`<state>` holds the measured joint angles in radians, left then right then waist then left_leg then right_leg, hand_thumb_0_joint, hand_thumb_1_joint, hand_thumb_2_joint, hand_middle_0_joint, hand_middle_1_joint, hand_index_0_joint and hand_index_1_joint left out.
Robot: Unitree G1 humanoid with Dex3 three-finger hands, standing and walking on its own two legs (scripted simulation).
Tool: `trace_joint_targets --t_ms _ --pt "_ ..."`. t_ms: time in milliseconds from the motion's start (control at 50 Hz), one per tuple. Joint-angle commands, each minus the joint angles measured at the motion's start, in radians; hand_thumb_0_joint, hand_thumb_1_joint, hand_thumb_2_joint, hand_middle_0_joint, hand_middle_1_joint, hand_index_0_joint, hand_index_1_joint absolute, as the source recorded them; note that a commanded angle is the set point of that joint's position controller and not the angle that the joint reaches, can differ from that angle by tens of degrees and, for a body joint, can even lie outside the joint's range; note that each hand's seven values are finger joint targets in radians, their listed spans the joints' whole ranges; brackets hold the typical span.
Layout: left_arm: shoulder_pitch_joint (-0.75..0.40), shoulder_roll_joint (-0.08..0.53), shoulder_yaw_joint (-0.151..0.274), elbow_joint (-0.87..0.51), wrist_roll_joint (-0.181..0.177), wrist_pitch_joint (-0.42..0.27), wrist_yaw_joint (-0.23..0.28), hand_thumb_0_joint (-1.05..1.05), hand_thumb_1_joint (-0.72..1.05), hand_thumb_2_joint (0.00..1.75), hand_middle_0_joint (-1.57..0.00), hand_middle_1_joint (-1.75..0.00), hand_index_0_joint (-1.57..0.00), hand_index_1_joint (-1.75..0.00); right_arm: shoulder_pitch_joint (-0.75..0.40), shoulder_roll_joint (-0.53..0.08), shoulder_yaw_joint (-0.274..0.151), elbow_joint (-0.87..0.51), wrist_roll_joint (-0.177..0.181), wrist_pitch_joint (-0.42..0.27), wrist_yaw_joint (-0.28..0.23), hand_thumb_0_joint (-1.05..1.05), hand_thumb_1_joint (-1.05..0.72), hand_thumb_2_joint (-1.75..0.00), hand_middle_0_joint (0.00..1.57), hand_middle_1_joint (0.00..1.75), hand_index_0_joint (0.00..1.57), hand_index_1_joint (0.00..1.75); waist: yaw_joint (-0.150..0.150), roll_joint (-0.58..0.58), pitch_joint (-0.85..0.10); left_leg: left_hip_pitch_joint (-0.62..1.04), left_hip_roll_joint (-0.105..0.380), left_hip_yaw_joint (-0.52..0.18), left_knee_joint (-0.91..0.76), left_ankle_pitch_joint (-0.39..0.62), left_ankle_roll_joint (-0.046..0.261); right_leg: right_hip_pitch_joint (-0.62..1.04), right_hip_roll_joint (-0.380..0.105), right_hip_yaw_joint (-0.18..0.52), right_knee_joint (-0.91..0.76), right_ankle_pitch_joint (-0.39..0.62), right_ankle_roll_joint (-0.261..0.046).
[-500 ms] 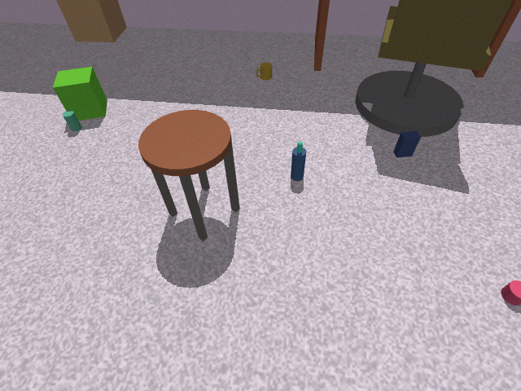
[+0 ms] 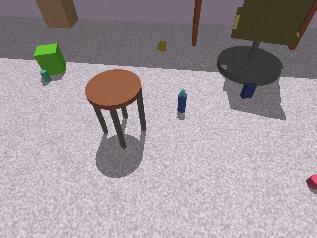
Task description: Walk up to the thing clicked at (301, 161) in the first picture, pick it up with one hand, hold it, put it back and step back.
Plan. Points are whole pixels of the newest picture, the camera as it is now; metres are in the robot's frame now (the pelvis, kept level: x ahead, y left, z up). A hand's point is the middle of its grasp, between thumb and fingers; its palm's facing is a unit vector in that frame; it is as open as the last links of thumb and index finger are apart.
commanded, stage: stand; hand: left
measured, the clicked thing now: (182, 100) +1.24 -0.17 -0.66
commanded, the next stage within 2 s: walk up in 0.62 s
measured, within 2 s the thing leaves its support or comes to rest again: neither
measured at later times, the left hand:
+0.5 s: hand out of the picture +0.07 +0.25 -0.16, palm faces -0.03 -0.94 -0.34, open 7.4 cm
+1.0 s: hand (96, 232) +0.17 +0.21 -0.15, palm faces -0.16 -0.89 -0.43, open 7.4 cm
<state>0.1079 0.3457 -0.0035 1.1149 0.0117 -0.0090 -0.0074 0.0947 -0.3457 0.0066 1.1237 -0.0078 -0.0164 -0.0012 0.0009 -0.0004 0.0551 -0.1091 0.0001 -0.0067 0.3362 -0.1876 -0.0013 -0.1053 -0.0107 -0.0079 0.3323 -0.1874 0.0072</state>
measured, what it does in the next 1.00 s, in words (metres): steps to the right: right foot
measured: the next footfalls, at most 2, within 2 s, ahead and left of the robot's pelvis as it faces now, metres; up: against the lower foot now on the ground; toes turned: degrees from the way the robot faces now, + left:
right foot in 0.94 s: +0.16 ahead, -0.21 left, +0.00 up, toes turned -14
left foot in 1.36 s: +0.41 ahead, -0.01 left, +0.00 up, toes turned -9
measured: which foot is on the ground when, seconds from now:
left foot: down 0.00-0.96, up 0.98-1.00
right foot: down 0.00-0.66, up 0.68-0.92, down 0.94-1.00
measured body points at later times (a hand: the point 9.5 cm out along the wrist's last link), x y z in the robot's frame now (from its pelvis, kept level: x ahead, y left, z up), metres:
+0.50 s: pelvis +0.00 +0.00 +0.00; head +0.01 +0.00 +0.45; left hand +0.07 +0.30 -0.13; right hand +0.07 -0.30 -0.13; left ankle +0.00 +0.12 -0.75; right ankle +0.00 -0.12 -0.75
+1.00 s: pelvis +0.07 -0.08 -0.03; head +0.08 -0.10 +0.42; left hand +0.18 +0.25 -0.12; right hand +0.07 -0.43 -0.15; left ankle +0.01 +0.10 -0.72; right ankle +0.12 -0.20 -0.75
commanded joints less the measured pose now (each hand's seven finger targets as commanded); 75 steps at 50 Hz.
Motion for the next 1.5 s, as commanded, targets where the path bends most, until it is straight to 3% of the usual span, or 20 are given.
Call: trace_joint_targets --t_ms 0,580,600,640,660,740,840,880,900,920,940,960,1020,1080,1260,1320,1340,1360,1380,1480 --pt "-0.035 0.213 0.037 -0.061 -0.003 -0.023 0.018 0.0 0.9 0.9 -0.2 -0.3 -0.2 -0.3 -0.029 -0.204 -0.044 -0.061 0.002 -0.016 -0.009 0.0 -0.9 -0.9 0.2 0.3 0.2 0.3 -0.001 -0.007 -0.086 0.017 0.127 -0.087 -0.047 0.171 0.025 0.008 -0.119 0.089 -0.044 0.159 -0.032" --pt "-0.024 0.216 0.038 -0.059 -0.001 -0.022 0.016 0.0 0.9 0.9 -0.2 -0.3 -0.2 -0.3 -0.011 -0.212 -0.044 -0.06 0.0 -0.015 -0.008 0.0 -0.9 -0.9 0.2 0.3 0.2 0.3 -0.001 0.003 -0.066 0.007 0.125 -0.093 -0.067 0.116 0.028 0.002 -0.119 0.093 -0.059 0.108 -0.033" --pt "0.034 0.303 0.109 -0.133 0.023 -0.02 -0.018 0.0 0.9 0.9 -0.2 -0.3 -0.2 -0.3 0.07 -0.326 -0.117 -0.123 -0.026 -0.043 0.005 0.0 -0.9 -0.9 0.2 0.3 0.2 0.3 -0.031 -0.02 -0.159 0.142 0.116 -0.094 0.011 -0.36 0.094 -0.122 -0.047 0.114 0.044 -0.326 -0.065" --pt "-0.127 0.249 0.106 -0.187 0.03 -0.006 -0.046 0.0 0.9 0.9 -0.2 -0.3 -0.2 -0.3 0.183 -0.383 -0.161 -0.097 -0.034 -0.054 0.006 0.0 -0.9 -0.9 0.2 0.3 0.2 0.3 -0.13 0.174 0.023 0.204 0.332 -0.35 -0.191 -0.638 0.198 -0.553 0.003 0.005 0.417 -0.302 -0.039" --pt "-0.132 0.252 0.11 -0.217 0.035 -0.006 -0.05 0.0 0.9 0.9 -0.2 -0.3 -0.2 -0.3 0.174 -0.399 -0.169 -0.128 -0.034 -0.062 0.007 0.0 -0.9 -0.9 0.2 0.3 0.2 0.3 -0.118 0.144 0.08 0.155 0.446 -0.43 -0.223 -0.58 0.253 -0.643 -0.049 0.09 0.53 -0.289 -0.036" --pt "0.051 0.264 0.122 -0.208 0.019 -0.011 -0.09 0.0 0.9 0.9 -0.2 -0.3 -0.2 -0.3 0.042 -0.352 -0.163 -0.219 -0.039 -0.08 0.012 0.0 -0.9 -0.9 0.2 0.3 0.2 0.3 0.001 0.136 0.008 0.056 0.36 -0.217 -0.219 -0.451 0.212 -0.479 -0.116 0.085 0.541 -0.201 -0.019" --pt "0.066 0.248 0.132 -0.229 0.024 -0.017 -0.109 0.0 0.9 0.9 -0.2 -0.3 -0.2 -0.3 0.026 -0.343 -0.163 -0.259 -0.048 -0.074 0.034 0.0 -0.9 -0.9 0.2 0.3 0.2 0.3 0.002 0.166 0.036 -0.111 0.251 0.01 -0.112 -0.338 0.161 -0.224 -0.065 -0.059 0.323 -0.122 -0.013" --pt "0.161 0.245 0.138 -0.199 0.029 -0.028 -0.096 0.0 0.9 0.9 -0.2 -0.3 -0.2 -0.3 0.024 -0.327 -0.157 -0.27 -0.038 -0.061 0.036 0.0 -0.9 -0.9 0.2 0.3 0.2 0.3 0.049 0.084 -0.005 -0.182 0.22 0.077 0.055 -0.323 0.14 -0.05 -0.018 -0.126 0.243 -0.025 -0.02" --pt "0.274 0.285 0.16 -0.172 0.033 -0.036 -0.081 0.0 0.9 0.9 -0.2 -0.3 -0.2 -0.3 0.046 -0.295 -0.144 -0.273 -0.041 -0.054 0.035 0.0 -0.9 -0.9 0.2 0.3 0.2 0.3 0.099 -0.047 -0.063 -0.249 0.182 0.114 0.281 -0.271 0.118 0.109 0.009 -0.107 0.224 -0.095 -0.026" --pt "0.408 0.361 0.19 -0.158 0.037 -0.048 -0.056 0.0 0.9 0.9 -0.2 -0.3 -0.2 -0.3 0.093 -0.218 -0.111 -0.284 -0.031 -0.05 0.04 0.0 -0.9 -0.9 0.2 0.3 0.2 0.3 0.163 -0.306 -0.107 -0.385 0.082 0.168 0.628 -0.279 0.082 0.228 -0.08 0.112 0.065 -0.346 -0.067" --pt "0.378 0.459 0.194 -0.206 0.03 -0.06 -0.047 0.0 0.9 0.9 -0.2 -0.3 -0.2 -0.3 0.08 -0.196 -0.095 -0.335 -0.008 -0.051 0.042 0.0 -0.9 -0.9 0.2 0.3 0.2 0.3 0.131 -0.419 -0.087 -0.591 -0.043 0.089 0.795 -0.417 0.032 0.185 -0.341 0.689 -0.207 -0.571 -0.191" --pt "0.287 0.463 0.186 -0.239 0.013 -0.057 -0.05 0.0 0.9 0.9 -0.2 -0.3 -0.2 -0.3 0.033 -0.295 -0.122 -0.321 -0.02 -0.043 0.033 0.0 -0.9 -0.9 0.2 0.3 0.2 0.3 0.1 -0.208 0.006 -0.544 0.064 -0.032 0.844 -0.359 0.026 0.018 -0.405 0.759 -0.22 -0.688 -0.262" --pt "0.191 0.366 0.159 -0.274 -0.005 -0.063 -0.038 0.0 0.9 0.9 -0.2 -0.3 -0.2 -0.3 0.126 -0.308 -0.122 -0.264 -0.006 -0.045 0.043 0.0 -0.9 -0.9 0.2 0.3 0.2 0.3 0.031 -0.108 0.045 -0.508 0.133 -0.045 0.767 -0.17 0.041 -0.031 -0.27 0.454 -0.149 -0.467 -0.208" --pt "0.189 0.337 0.146 -0.291 -0.005 -0.076 -0.041 0.0 0.9 0.9 -0.2 -0.3 -0.2 -0.3 0.186 -0.291 -0.126 -0.257 -0.015 -0.04 0.063 0.0 -0.9 -0.9 0.2 0.3 0.2 0.3 0.012 -0.122 0.043 -0.419 0.134 -0.021 0.628 -0.111 0.018 -0.099 -0.214 0.296 -0.14 -0.303 -0.204" --pt "0.221 0.334 0.14 -0.346 -0.001 -0.088 -0.04 0.0 0.9 0.9 -0.2 -0.3 -0.2 -0.3 0.052 -0.246 -0.133 -0.343 -0.022 -0.071 0.074 0.0 -0.9 -0.9 0.2 0.3 0.2 0.3 0.047 -0.083 0.036 -0.29 0.095 0.056 0.258 0.017 0.007 -0.103 -0.202 0.171 -0.045 -0.055 -0.2" --pt "0.212 0.313 0.123 -0.354 0.0 -0.084 -0.033 0.0 0.9 0.9 -0.2 -0.3 -0.2 -0.3 0.201 -0.265 -0.15 -0.31 -0.025 -0.084 0.061 0.0 -0.9 -0.9 0.2 0.3 0.2 0.3 -0.042 -0.012 -0.041 0.001 0.032 0.099 0.18 0.027 0.037 -0.18 -0.145 0.095 0.212 0.182 -0.153" --pt "0.25 0.269 0.107 -0.361 -0.005 -0.082 -0.03 0.0 0.9 0.9 -0.2 -0.3 -0.2 -0.3 0.319 -0.315 -0.169 -0.287 -0.033 -0.092 0.051 0.0 -0.9 -0.9 0.2 0.3 0.2 0.3 -0.089 0.123 -0.117 0.187 0.087 0.005 0.101 -0.109 0.089 -0.274 -0.062 0.021 0.489 0.208 -0.121" --pt "0.293 0.192 0.087 -0.375 -0.024 -0.082 -0.026 0.0 0.9 0.9 -0.2 -0.3 -0.2 -0.3 0.404 -0.405 -0.195 -0.3 -0.049 -0.098 0.041 0.0 -0.9 -0.9 0.2 0.3 0.2 0.3 -0.108 0.309 -0.193 0.344 0.378 -0.48 0.001 -0.263 0.186 -0.516 0.078 -0.001 0.771 -0.128 -0.053" --pt "0.274 0.289 0.11 -0.355 -0.016 -0.077 -0.011 0.0 0.9 0.9 -0.2 -0.3 -0.2 -0.3 0.369 -0.432 -0.201 -0.316 -0.009 -0.093 0.042 0.0 -0.9 -0.9 0.2 0.3 0.2 0.3 -0.108 0.194 -0.179 0.26 0.467 -0.646 -0.09 -0.364 0.281 -0.553 0.074 0.103 0.869 -0.364 -0.068" --pt "0.277 0.271 0.104 -0.31 -0.021 -0.074 -0.035 0.0 0.9 0.9 -0.2 -0.3 -0.2 -0.3 0.227 -0.318 -0.143 -0.357 0.004 -0.091 0.033 0.0 -0.9 -0.9 0.2 0.3 0.2 0.3 -0.017 0.148 -0.003 -0.052 0.293 -0.131 -0.054 0.052 0.21 -0.444 -0.06 0.092 0.716 -0.192 -0.037"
